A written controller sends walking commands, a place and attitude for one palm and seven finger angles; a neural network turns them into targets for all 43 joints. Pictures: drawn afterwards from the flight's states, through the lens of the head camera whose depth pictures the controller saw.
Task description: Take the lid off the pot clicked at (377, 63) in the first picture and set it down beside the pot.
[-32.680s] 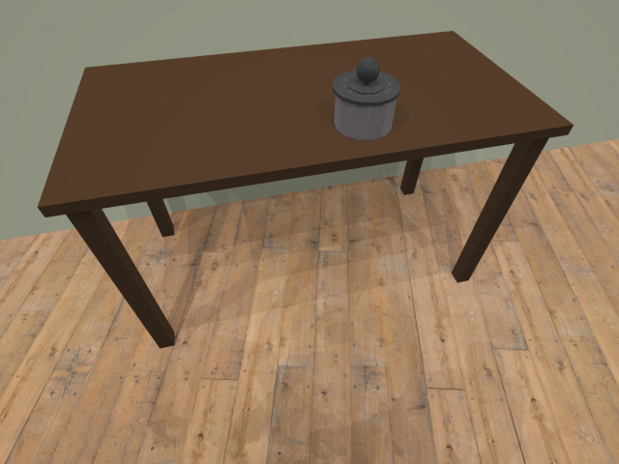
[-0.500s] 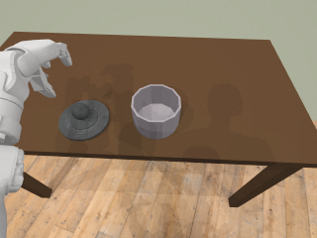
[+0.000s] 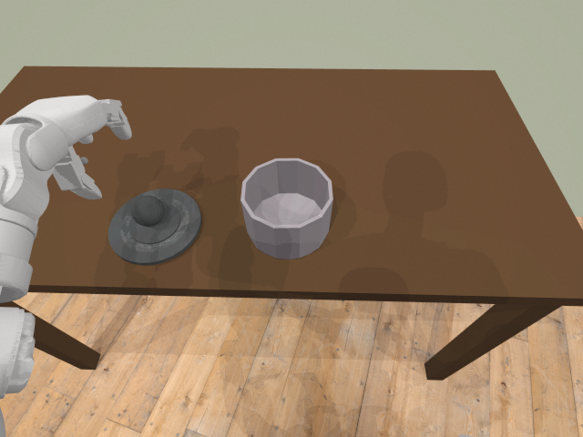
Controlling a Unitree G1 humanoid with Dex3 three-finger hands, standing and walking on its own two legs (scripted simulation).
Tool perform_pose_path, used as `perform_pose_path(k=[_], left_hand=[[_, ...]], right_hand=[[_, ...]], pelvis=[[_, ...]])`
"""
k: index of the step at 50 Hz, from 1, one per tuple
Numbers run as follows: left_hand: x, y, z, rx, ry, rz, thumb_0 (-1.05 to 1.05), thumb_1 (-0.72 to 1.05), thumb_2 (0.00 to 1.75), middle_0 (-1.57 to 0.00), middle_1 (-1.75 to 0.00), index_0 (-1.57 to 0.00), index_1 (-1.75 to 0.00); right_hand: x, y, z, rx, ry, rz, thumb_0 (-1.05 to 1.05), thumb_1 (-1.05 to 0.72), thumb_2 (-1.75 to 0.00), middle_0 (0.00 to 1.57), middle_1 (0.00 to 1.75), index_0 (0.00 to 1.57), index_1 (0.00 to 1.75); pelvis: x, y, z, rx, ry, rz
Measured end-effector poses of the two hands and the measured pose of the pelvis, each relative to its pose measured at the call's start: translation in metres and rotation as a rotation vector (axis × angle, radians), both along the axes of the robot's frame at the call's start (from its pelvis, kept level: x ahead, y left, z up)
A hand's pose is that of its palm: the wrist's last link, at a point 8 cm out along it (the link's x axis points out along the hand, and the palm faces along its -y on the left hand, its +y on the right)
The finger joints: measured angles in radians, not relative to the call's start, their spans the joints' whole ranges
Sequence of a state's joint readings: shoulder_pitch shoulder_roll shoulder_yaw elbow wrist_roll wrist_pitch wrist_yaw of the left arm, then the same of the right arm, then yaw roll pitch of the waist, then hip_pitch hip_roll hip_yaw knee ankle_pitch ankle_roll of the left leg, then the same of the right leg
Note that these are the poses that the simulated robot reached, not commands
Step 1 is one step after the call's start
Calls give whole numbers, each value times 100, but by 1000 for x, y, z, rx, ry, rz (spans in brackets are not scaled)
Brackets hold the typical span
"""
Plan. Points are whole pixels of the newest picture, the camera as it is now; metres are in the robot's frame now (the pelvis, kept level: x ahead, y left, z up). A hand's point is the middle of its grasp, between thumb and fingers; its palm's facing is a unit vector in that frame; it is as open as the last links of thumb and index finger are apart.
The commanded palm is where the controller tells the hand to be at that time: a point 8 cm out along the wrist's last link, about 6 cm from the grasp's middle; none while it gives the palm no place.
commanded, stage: draw the hand back to the body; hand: left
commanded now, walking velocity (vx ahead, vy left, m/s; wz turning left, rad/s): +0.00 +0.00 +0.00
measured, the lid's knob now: (148, 211) +0.46 +0.24 +0.00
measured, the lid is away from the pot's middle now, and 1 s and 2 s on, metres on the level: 0.23 0.23 0.23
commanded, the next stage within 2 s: step back with the hand held close in 1.96 s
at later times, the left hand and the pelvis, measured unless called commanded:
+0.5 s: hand (102, 162) +0.39 +0.21 +0.19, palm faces +0.28 -0.93 -0.25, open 10.8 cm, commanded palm +0.33 +0.26 +0.20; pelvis +0.01 -0.02 +0.00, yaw +0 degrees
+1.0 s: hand (95, 233) +0.30 +0.19 +0.18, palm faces +0.41 -0.88 -0.25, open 8.5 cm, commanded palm +0.25 +0.23 +0.19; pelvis +0.00 -0.07 +0.00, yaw +0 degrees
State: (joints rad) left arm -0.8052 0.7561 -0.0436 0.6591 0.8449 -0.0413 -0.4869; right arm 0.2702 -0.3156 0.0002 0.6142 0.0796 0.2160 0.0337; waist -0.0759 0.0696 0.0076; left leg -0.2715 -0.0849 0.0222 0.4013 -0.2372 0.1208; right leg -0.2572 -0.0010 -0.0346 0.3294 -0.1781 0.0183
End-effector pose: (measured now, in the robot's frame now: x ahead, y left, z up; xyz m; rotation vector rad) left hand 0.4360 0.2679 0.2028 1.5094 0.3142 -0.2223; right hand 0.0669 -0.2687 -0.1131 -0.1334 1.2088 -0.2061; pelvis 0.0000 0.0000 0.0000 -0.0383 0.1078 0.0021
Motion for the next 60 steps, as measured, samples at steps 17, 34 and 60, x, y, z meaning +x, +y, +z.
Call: perform_pose_path(k=[17,34,60], left_hand=[[-69,-4,1,-949,-518,52,0,2,59,-35,-90,-34,-90],[-116,-18,-3,-1178,-781,211,0,25,67,-31,-74,-30,-74],[-220,-46,-15,-1141,-824,296,1,80,87,-23,-36,-22,-36]], right_hand=[[77,36,17,21,-245,188,1,-91,-90,20,29,20,30],[74,-8,13,-3,-278,126,1,-91,-90,21,29,20,30],[98,-32,29,22,-459,164,1,-91,-90,20,29,20,30]], pelvis=[[-3,-6,2,15,-87,23],[12,-38,1,18,-118,-1],[-15,-78,1,33,-173,5]])
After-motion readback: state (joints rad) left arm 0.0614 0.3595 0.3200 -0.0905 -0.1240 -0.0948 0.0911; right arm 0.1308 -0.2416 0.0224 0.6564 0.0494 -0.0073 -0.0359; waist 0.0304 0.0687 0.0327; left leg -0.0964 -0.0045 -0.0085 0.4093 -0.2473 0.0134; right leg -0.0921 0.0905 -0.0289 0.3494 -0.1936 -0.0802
